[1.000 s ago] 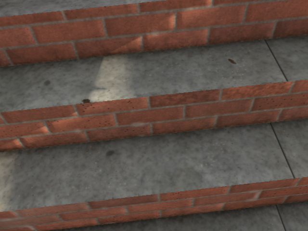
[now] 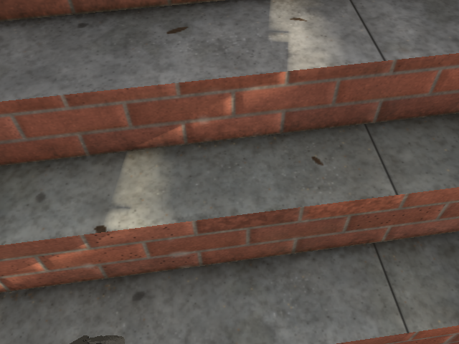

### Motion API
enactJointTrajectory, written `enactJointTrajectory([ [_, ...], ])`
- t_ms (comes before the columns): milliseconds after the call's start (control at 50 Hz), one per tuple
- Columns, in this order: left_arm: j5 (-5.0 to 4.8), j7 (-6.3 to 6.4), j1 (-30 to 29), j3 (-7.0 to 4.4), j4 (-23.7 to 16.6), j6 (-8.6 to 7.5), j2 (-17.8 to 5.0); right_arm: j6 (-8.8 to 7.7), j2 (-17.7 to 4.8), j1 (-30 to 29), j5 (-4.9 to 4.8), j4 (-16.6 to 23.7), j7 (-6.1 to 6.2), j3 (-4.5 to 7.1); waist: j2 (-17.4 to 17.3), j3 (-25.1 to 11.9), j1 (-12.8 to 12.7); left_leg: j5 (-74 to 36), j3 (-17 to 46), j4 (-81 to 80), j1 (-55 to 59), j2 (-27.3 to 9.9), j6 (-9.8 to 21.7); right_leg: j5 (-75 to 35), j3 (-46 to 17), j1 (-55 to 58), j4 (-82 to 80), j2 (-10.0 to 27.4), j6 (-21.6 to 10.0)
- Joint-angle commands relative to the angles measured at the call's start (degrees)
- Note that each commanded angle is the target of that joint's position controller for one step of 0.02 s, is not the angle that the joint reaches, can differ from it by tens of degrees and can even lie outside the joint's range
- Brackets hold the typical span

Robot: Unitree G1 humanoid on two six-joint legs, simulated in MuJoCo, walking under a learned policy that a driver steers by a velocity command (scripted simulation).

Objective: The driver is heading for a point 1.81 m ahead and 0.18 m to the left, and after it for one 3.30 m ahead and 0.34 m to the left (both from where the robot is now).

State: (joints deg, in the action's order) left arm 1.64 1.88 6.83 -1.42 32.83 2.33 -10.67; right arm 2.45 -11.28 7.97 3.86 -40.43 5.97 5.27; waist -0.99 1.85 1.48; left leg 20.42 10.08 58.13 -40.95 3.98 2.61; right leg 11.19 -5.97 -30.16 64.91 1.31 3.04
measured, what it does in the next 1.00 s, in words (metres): goes down, backwards, turning left: right foot 0.18 m lower, then left foot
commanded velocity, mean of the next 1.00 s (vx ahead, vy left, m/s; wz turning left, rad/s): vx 0.05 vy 0.00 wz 0.39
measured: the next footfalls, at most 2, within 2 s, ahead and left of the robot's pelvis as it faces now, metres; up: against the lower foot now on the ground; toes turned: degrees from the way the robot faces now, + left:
right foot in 0.08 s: -0.03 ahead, -0.18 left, -0.18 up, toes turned +0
left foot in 0.74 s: -0.13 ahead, +0.07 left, -0.18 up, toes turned +26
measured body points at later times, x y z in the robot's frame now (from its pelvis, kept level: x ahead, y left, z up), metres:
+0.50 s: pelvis -0.07 -0.10 -0.10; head -0.01 -0.13 +0.35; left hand -0.05 +0.19 -0.19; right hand +0.17 -0.28 -0.22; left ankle -0.15 +0.02 -0.61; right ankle -0.07 -0.18 -0.84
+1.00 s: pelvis -0.12 -0.03 -0.10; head -0.13 -0.02 +0.35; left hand -0.12 +0.22 -0.23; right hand +0.10 -0.17 -0.19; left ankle -0.16 +0.06 -0.84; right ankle -0.18 -0.17 -0.75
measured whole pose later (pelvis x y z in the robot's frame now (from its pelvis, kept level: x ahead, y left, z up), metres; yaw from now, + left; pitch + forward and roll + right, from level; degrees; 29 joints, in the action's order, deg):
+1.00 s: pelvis -0.12 -0.03 -0.10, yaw +21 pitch +2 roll -1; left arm 1.5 0.5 17.3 -2.5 42.0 3.0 -9.6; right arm -1.5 -6.8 13.8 3.0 -35.6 3.3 -0.6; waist 1.0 -3.2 -1.5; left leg 14.2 -5.0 25.4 -12.9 -1.2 1.8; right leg 26.1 1.5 -21.2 64.0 -1.3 -1.4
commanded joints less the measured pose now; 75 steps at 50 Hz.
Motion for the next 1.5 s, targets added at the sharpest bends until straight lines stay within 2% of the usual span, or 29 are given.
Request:
enactJointTrajectory([
  [20,-2.77,-0.13,13.9,0.25,1.8,-1.48,-0.1,1.39,-2.4,-7.0,-1.11,7.3,0.83,0.44,-5.3,-7.4,-5.6,-7.7,7.8,-5.9,1.5,-2.4,5.2,-20.1,5.1,21.3,-41.2,0.7,-0.5],
  [40,-3.59,0.52,15.4,0.14,4.6,-1.23,0.6,1.93,-0.6,-4.7,-0.72,7.3,1.69,0.33,0.0,-4.2,-4.7,-5.2,3.4,1.0,3.0,2.3,3.6,-36.5,8.8,24.9,-57.3,0.7,1.2],
  [80,-1.75,0.30,6.8,2.17,5.5,-2.80,3.0,1.09,0.4,3.7,-1.13,7.5,1.39,1.04,12.0,1.6,1.7,19.2,-6.1,37.1,-0.1,12.3,2.0,-54.8,8.3,23.2,-65.4,3.8,4.2],
  [100,-0.30,-0.24,5.2,2.00,4.9,-4.09,-3.2,0.78,3.0,9.4,-2.35,9.3,0.96,1.22,13.4,-1.8,8.2,27.1,-5.0,57.5,-13.5,14.0,-1.4,-94.1,5.1,28.5,-41.9,8.7,5.7],
  [120,0.49,-0.58,8.8,-0.31,3.6,-4.87,-9.1,0.39,2.5,12.5,-1.30,10.2,0.53,0.85,15.0,-7.5,8.1,22.4,-8.9,66.0,-18.6,8.8,-4.0,-105.0,1.3,33.3,-35.8,18.6,0.6],
  [140,1.85,-1.74,2.3,-0.86,2.3,-4.24,-10.4,-0.28,0.2,5.7,-2.07,12.8,0.72,-0.24,10.5,-4.0,10.4,17.4,-10.0,59.4,-26.3,7.3,-4.5,-89.0,4.7,34.0,-37.1,14.6,-3.8],
  [160,1.91,-1.02,3.0,-1.78,0.9,-3.94,-10.3,-0.44,-0.5,-1.3,-1.43,13.5,0.72,-0.73,11.7,-3.6,5.4,16.1,-11.4,60.5,-28.7,5.5,-5.3,-81.6,4.5,35.0,-39.7,15.8,-8.7],
  [180,1.46,0.65,4.4,-2.04,1.4,-4.20,-10.5,-0.28,-0.5,-5.7,0.55,15.3,-0.07,-0.88,14.5,-4.9,4.5,13.2,-7.9,69.2,-31.1,2.6,-4.6,-77.3,3.1,36.1,-39.6,19.3,-12.8],
  [200,0.23,1.47,5.4,-2.25,2.2,-3.71,-9.4,0.49,-3.2,-5.7,1.97,14.5,-1.21,-0.44,9.8,-7.0,3.9,7.8,-7.2,67.1,-29.4,1.8,-4.3,-69.7,6.9,37.2,-38.4,17.2,-12.1],
  [220,0.80,3.17,4.8,-5.53,-0.5,-4.31,-17.5,2.64,-3.2,-6.5,0.62,17.0,-2.31,-0.20,16.5,-8.9,2.3,7.7,-2.1,75.3,-30.4,-3.2,-5.5,-49.2,-8.0,35.4,-43.1,31.0,-21.2],
  [240,0.41,3.26,5.8,-3.82,0.4,-4.78,-12.9,3.11,-7.0,-7.4,1.20,14.0,-2.85,0.83,-1.8,-6.9,0.8,3.9,0.5,71.7,-30.0,-0.9,-5.7,-36.2,-2.2,36.6,-44.7,25.2,-18.7],
  [260,0.26,3.00,9.4,-3.50,1.0,-4.88,-11.1,3.52,-5.5,-8.8,1.40,13.5,-3.57,0.66,-2.0,-5.3,-1.6,3.0,-2.2,67.5,-29.1,0.6,-5.6,-34.5,0.2,37.6,-42.9,21.4,-17.2],
  [340,-0.42,2.67,14.4,-3.16,3.5,-4.24,-9.0,4.51,-3.0,-8.4,0.31,12.8,-5.63,-0.02,4.1,-4.9,-3.6,1.4,-5.6,55.2,-20.1,1.9,-6.3,-32.3,6.0,35.2,-43.1,16.2,-16.1],
  [520,0.67,2.58,12.3,-3.86,3.0,-4.02,-11.4,4.73,-3.7,-7.6,-0.72,14.2,-5.47,-0.02,8.6,-4.9,-3.8,6.6,-6.5,38.3,-13.3,-3.1,-6.6,-32.3,9.5,36.3,-46.4,20.3,-18.5],
  [680,0.42,0.85,5.6,-4.09,1.7,-2.96,-11.9,3.04,-4.4,-4.0,-3.09,14.6,-5.48,-0.53,13.4,-9.3,-2.5,2.1,-13.8,-13.2,18.5,-5.3,-3.4,-26.1,17.9,25.5,-42.0,19.2,-11.6],
  [740,-1.01,0.24,10.2,-3.78,5.1,0.45,-9.5,-0.61,-4.3,4.2,-1.47,10.0,-5.61,-0.65,1.8,-8.7,-0.2,-12.1,-14.7,-40.3,31.8,-1.2,-2.6,-15.9,22.6,20.5,-23.1,12.5,-7.7],
  [760,0.36,-0.22,12.1,-2.46,3.8,1.03,-4.5,-1.96,-4.6,4.1,-1.18,10.6,-5.90,-1.56,-9.1,-8.4,-2.0,-40.1,-2.5,-33.3,39.7,-12.2,-2.1,19.7,21.3,4.0,-10.3,9.3,-4.7],
  [780,0.42,-0.95,14.7,-0.39,2.5,1.51,0.5,-2.39,-8.1,6.2,-1.41,12.4,-4.68,-2.05,-17.9,-17.2,-1.3,-61.4,9.6,-33.8,38.2,-28.0,8.7,25.1,13.6,3.7,-1.6,5.2,-0.7],
  [800,0.36,-1.41,12.6,-0.67,4.2,1.96,-1.5,-2.15,-7.3,5.3,-2.28,12.0,-3.45,-1.70,-14.0,-18.2,1.6,-38.2,10.0,-40.2,28.5,-28.6,13.7,21.0,8.0,10.2,4.1,4.8,0.8],
  [840,-0.06,-1.82,6.1,-1.62,3.9,1.41,-2.7,-1.88,-5.6,-5.1,-1.69,12.9,-3.52,-2.58,-15.2,-2.8,-2.7,-8.1,2.2,-45.9,14.5,-20.8,10.6,14.9,7.0,7.6,14.2,2.3,-0.1],
  [940,-0.21,-1.43,6.4,-2.62,4.4,-0.28,-4.6,-4.73,-4.9,4.6,-0.59,9.0,-2.38,-3.01,-4.0,0.1,-1.5,-11.5,-1.6,-43.5,30.4,-19.2,7.5,13.8,4.9,-1.4,4.2,-1.8,-4.1],
  [1080,0.06,-0.80,10.5,-1.91,5.1,-1.50,-1.6,-4.12,-6.8,8.4,-2.50,5.4,-1.22,-0.68,-10.4,-4.5,-1.3,-11.5,-4.6,-41.7,29.7,-19.6,9.9,14.7,10.7,17.6,-30.3,-3.4,-9.5],
  [1140,1.18,-1.46,18.1,-2.33,9.1,-3.40,-1.7,-3.49,-4.3,4.1,-3.93,6.1,-2.03,-0.53,1.6,-3.6,-5.7,-15.8,-13.4,-22.5,21.1,-13.4,5.5,3.6,6.3,29.3,-47.4,-2.5,-10.7],
  [1160,1.53,-1.36,21.3,-2.97,9.1,-4.17,-5.5,-3.68,0.0,1.0,-3.75,8.9,-2.43,-1.67,12.6,-6.4,-6.8,1.4,-17.9,-6.4,6.1,-8.9,0.7,-1.6,-12.0,38.6,-50.4,9.1,-11.8],
  [1180,0.93,-0.76,20.9,-5.38,7.6,-3.93,-14.0,-3.81,-1.0,-2.4,-2.61,11.9,-3.20,-1.73,24.3,-2.2,-8.4,8.9,-15.2,3.5,-5.5,-2.2,-2.2,0.6,-32.1,34.0,-55.4,19.9,-21.4],
  [1200,0.69,-0.59,17.2,-5.09,6.6,-3.87,-11.4,-3.98,-3.0,-2.9,-0.97,10.5,-3.70,-0.89,11.5,2.1,-6.9,6.3,-11.4,20.5,-11.0,-4.7,-3.2,5.0,-29.0,31.8,-55.0,19.5,-26.1],
  [1260,-0.27,-0.70,14.1,-3.91,7.2,-4.91,-8.7,-5.07,-1.5,-2.1,0.17,9.5,-5.27,-1.56,1.6,2.0,-2.8,-0.1,-9.6,44.6,-21.2,-6.5,-2.9,-2.6,-16.5,28.3,-48.1,11.4,-23.3],
  [1340,-0.44,-0.98,23.8,-3.14,13.6,-6.30,-8.7,-4.15,3.1,-8.6,0.54,14.0,-5.33,-4.73,3.2,0.5,-4.2,5.4,-11.1,69.0,-37.4,-5.2,-0.4,-4.3,-17.7,31.3,-46.2,10.8,-21.4],
  [1500,-1.36,0.88,24.7,-2.31,19.1,-6.36,-10.5,-2.21,3.1,-23.0,-0.08,25.8,-4.79,-8.09,5.8,4.6,-5.3,10.2,-12.9,45.6,-36.3,-8.4,-0.5,-3.3,-16.5,24.7,-60.1,8.2,-17.4],
])
Velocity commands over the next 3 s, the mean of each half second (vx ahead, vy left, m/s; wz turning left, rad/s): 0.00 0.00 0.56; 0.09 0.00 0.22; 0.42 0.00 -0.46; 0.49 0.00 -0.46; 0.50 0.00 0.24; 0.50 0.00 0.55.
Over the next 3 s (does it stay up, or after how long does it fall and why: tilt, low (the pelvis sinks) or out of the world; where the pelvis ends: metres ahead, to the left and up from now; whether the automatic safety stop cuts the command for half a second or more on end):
stays up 0.65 -0.03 0.47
